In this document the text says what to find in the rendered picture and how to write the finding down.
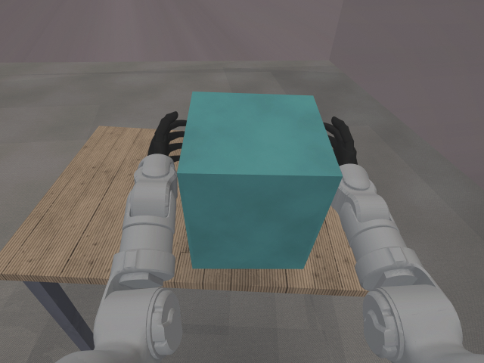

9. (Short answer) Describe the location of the right robot forearm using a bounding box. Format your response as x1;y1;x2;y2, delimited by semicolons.
331;163;463;342

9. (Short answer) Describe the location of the robot left hand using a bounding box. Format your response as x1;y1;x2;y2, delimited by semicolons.
147;111;187;162

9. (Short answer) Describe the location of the left robot forearm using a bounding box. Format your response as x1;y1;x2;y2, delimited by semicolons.
93;154;178;344

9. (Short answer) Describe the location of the robot right hand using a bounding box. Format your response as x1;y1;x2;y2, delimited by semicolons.
323;116;358;166

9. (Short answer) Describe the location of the table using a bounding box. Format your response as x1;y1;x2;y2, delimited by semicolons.
0;126;370;351

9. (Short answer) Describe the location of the robot left upper arm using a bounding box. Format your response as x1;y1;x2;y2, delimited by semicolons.
55;287;183;363

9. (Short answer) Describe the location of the robot right upper arm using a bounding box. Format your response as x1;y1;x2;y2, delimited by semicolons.
363;284;484;363

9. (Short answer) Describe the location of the carton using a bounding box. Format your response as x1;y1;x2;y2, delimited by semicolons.
177;92;343;269

